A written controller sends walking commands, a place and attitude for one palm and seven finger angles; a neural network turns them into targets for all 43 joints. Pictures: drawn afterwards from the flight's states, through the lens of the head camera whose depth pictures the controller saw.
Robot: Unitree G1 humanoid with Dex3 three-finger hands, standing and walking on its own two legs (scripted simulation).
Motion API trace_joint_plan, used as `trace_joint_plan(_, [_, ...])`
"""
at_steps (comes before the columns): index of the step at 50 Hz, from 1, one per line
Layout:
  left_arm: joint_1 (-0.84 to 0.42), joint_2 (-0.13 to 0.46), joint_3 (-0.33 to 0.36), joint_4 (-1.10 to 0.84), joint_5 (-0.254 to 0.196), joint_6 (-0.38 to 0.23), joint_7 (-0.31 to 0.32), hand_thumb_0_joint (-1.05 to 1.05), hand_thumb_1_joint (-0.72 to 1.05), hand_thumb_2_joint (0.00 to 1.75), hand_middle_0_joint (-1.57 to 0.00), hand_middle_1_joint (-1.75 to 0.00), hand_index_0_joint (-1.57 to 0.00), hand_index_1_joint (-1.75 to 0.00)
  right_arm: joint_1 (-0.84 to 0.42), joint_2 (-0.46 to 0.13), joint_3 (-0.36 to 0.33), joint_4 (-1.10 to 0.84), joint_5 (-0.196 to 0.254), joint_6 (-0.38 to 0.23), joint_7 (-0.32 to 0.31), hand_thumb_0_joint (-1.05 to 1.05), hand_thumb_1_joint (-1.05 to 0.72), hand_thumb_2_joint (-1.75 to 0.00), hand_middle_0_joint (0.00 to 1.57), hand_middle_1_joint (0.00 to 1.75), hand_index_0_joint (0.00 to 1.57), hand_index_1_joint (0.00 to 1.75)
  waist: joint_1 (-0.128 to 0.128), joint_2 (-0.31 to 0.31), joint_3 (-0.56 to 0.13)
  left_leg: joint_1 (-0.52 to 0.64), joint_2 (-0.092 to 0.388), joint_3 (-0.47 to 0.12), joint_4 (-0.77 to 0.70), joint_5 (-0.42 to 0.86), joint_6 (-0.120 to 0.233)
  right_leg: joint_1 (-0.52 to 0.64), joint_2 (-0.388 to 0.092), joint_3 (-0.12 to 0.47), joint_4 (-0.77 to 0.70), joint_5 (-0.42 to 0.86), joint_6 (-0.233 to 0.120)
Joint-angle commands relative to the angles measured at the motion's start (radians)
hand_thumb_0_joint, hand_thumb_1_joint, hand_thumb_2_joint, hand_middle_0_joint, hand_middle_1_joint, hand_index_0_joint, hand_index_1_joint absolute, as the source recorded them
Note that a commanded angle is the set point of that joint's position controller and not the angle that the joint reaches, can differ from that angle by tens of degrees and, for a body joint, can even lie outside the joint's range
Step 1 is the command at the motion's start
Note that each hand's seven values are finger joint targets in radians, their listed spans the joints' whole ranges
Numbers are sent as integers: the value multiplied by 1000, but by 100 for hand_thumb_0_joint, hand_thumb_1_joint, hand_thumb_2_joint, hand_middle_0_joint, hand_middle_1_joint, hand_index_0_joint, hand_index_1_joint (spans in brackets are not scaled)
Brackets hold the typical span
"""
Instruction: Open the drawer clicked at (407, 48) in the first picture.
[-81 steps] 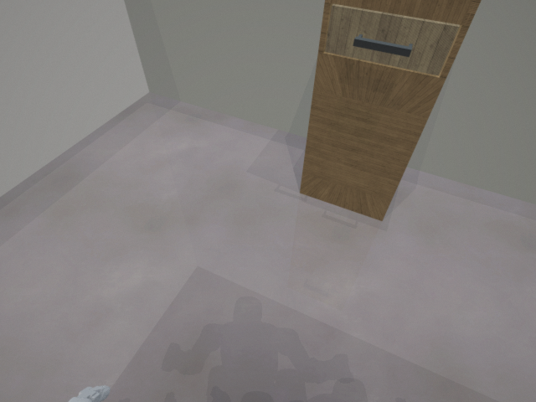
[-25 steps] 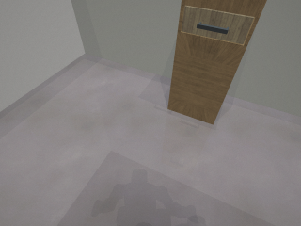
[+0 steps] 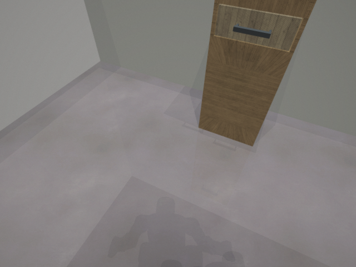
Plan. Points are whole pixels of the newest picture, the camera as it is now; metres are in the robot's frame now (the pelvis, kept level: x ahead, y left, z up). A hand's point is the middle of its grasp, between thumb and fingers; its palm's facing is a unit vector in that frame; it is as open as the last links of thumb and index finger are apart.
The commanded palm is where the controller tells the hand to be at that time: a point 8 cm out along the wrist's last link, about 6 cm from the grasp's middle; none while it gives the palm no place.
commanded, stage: walk to a spot facing it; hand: left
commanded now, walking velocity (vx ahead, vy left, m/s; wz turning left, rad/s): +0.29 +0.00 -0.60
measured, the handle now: (252, 30) +1.15 -0.29 +0.05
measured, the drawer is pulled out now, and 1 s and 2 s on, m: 0.00 0.00 0.00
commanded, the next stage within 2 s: turn to face it in 1.00 s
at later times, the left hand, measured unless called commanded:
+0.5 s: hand out of the picture +0.14 +0.12 -0.17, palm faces -0.18 -0.96 -0.21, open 7.3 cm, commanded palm none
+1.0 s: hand (150, 172) +0.46 +0.13 -0.19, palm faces -0.42 -0.89 -0.19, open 7.3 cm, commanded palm none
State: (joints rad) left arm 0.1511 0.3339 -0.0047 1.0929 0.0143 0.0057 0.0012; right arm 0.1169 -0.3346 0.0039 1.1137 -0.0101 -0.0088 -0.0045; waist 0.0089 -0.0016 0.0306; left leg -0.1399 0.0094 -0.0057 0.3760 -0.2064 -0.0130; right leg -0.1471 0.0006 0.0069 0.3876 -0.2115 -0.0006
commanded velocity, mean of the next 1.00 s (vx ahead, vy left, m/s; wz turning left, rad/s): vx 0.22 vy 0.00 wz -0.56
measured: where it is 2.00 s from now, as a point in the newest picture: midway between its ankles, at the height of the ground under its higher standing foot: (195, 249)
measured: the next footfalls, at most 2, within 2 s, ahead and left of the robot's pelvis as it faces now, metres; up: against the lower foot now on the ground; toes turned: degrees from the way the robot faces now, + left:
left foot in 0.80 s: +0.45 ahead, +0.00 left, +0.00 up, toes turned -17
right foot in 1.30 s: +0.35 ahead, -0.21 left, +0.00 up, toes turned -34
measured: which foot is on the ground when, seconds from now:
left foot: down 0.00-0.32, up 0.34-0.78, down 0.80-1.00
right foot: down 0.00-0.82, up 0.84-1.00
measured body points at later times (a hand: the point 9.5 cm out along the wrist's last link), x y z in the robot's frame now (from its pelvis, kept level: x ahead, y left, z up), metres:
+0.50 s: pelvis +0.11 -0.06 -0.01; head +0.13 -0.08 +0.44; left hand +0.15 +0.17 -0.15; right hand +0.10 -0.32 -0.16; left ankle +0.15 +0.08 -0.66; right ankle +0.06 -0.12 -0.75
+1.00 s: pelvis +0.33 -0.04 -0.01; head +0.37 -0.02 +0.44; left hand +0.48 +0.18 -0.17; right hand +0.30 -0.29 -0.14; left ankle +0.41 +0.01 -0.75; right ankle +0.23 -0.13 -0.64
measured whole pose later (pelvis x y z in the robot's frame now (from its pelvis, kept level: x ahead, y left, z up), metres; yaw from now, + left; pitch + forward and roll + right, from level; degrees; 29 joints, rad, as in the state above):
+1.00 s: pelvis +0.33 -0.04 -0.01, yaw -31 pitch -1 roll -2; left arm 0.27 0.25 0.10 0.98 0.03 0.02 -0.02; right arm 0.17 -0.15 -0.02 0.95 -0.02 -0.06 -0.02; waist 0.04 -0.04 0.07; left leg -0.28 0.10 0.23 0.55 -0.24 0.05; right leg -0.51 -0.03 -0.05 1.28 -0.39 0.02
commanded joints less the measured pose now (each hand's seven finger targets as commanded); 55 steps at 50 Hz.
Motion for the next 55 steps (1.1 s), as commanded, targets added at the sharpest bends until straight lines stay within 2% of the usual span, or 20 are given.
trace_joint_plan(1, [42,103,30,-58,4,8,-2,0,90,90,-20,-30,-20,-30,52,-99,-26,-48,-13,4,-4,0,-90,-90,20,30,20,30,-8,-7,10,-30,107,-46,-31,-231,24,-109,-81,145,-57,-239,-35])
trace_joint_plan(6, [69,67,55,-130,8,5,-26,0,90,90,-20,-30,-20,-30,127,-155,-66,-90,-13,-5,-10,0,-90,-90,20,30,20,30,-31,121,110,-16,233,-181,-118,-478,104,-331,23,80,185,-307,-38])
trace_joint_plan(9, [-6,27,62,-189,7,-8,-38,0,90,90,-20,-30,-20,-30,188,-160,-86,-95,-10,-32,-14,0,-90,-90,20,30,20,30,-61,184,88,136,384,-247,-169,-223,206,-490,-28,-7,456,-301,-8])
trace_joint_plan(12, [40,-20,69,-187,4,-24,-47,0,90,90,-20,-30,-20,-30,163,-117,-82,-99,-19,-39,-17,0,-90,-90,20,30,20,30,-23,150,56,85,347,-53,-41,73,153,-333,-58,-56,328,-283,-11])
trace_joint_plan(14, [274,-9,82,-112,8,-31,-47,0,90,90,-20,-30,-20,-30,94,-98,-80,-120,-14,-38,-14,0,-90,-90,20,30,20,30,95,25,-46,-92,232,114,278,56,65,31,7,-110,102,-53,-27])
trace_joint_plan(15, [414,114,110,-73,18,-46,-28,0,90,90,-20,-30,-20,-30,84,-19,-65,-159,3,-38,-3,0,-90,-90,20,30,20,30,144,-306,-78,-403,115,207,612,-201,-2,251,-226,281,-69,-149,-106])
trace_joint_plan(16, [478,165,117,-62,1,-51,-10,0,90,90,-20,-30,-20,-30,-7,5,-53,-223,-4,-48,4,0,-90,-90,20,30,20,30,156,-377,-37,-588,38,133,809,-384,-18,246,-379,639,-182,-25,-195])
trace_joint_plan(17, [451,139,118,-71,-5,-53,4,0,90,90,-20,-30,-20,-30,-12,-21,-63,-222,-6,-52,1,0,-90,-90,20,30,20,30,132,-221,-42,-621,84,30,847,-316,-5,281,-374,586,-153,0,-244])
trace_joint_plan(20, [311,46,92,-111,1,-64,5,0,90,90,-20,-30,-20,-30,-13,9,-67,-187,-13,-51,7,0,-90,-90,20,30,20,30,63,-49,49,-570,142,16,835,-143,-19,81,-303,437,-147,52,-228])
trace_joint_plan(25, [298,7,85,-100,7,-85,7,0,90,90,-20,-30,-20,-30,44,62,-74,-178,-14,-23,18,0,-90,-90,20,30,20,30,2,-54,45,-546,129,42,745,-1,-55,16,-207,258,-161,208,-190])
trace_joint_plan(31, [341,-10,83,-80,9,-90,19,0,90,90,-20,-30,-20,-30,-87,77,-69,-251,-10,-35,29,0,-90,-90,20,30,20,30,35,-99,61,-603,117,65,563,66,-56,111,-181,229,-131,377,-180])
trace_joint_plan(35, [341,1,88,-83,15,-79,27,0,90,90,-20,-30,-20,-30,-148,94,-61,-285,-4,-48,28,0,-90,-90,20,30,20,30,53,-135,63,-470,72,99,354,25,-32,125,-175,240,-69,560,-160])
trace_joint_plan(38, [298,26,99,-100,9,-75,29,0,90,90,-20,-30,-20,-30,31,55,-73,-238,-5,-59,3,0,-90,-90,20,30,20,30,-33,-118,-33,-138,3,129,174,55,-2,62,-138,232,129,763,-129])
trace_joint_plan(39, [278,21,105,-104,3,-74,28,0,90,90,-20,-30,-20,-30,198,4,-84,-191,-9,-63,-10,0,-90,-90,20,30,20,30,-101,-84,-122,110,48,91,109,146,8,-38,-99,202,307,643,-95])
trace_joint_plan(40, [320,-28,106,-119,-17,-70,18,0,90,90,-20,-30,-20,-30,329,-115,-109,-166,-22,-66,-23,0,-90,-90,20,30,20,30,-129,136,-265,384,311,-177,134,358,89,-247,38,90,593,198,-39])
trace_joint_plan(41, [345,-68,95,-134,-22,-74,8,0,90,90,-20,-30,-20,-30,392,-167,-112,-149,-15,-61,-21,0,-90,-90,20,30,20,30,-112,299,-352,453,551,-441,60,593,196,-400,93,42,916,-399,-12])
trace_joint_plan(42, [303,-41,100,-140,-14,-64,13,0,90,90,-20,-30,-20,-30,330,-118,-95,-166,-4,-49,-18,0,-90,-90,20,30,20,30,-89,163,-265,308,552,-389,16,535,235,-403,18,77,1010,-380,-19])
trace_joint_plan(45, [204,-65,104,-156,9,-29,-16,0,90,90,-20,-30,-20,-30,135,30,-56,-201,-8,-63,-22,0,-90,-90,20,30,20,30,-9,147,-10,-68,411,-115,-68,346,145,-403,-73,23,997,-207,16])
trace_joint_plan(48, [246,-105,103,-155,11,19,-28,0,90,90,-20,-30,-20,-30,105,51,-52,-192,-10,-62,-27,0,-90,-90,20,30,20,30,34,163,-16,-158,331,97,-72,347,112,-340,-79,-26,896,-135,29])
trace_joint_plan(55, [98,-105,107,-216,17,53,-30,0,90,90,-20,-30,-20,-30,163,31,-67,-178,-10,-44,-28,0,-90,-90,20,30,20,30,3,117,2,-62,360,140,-109,255,145,-438,-116,-36,731,-32,61])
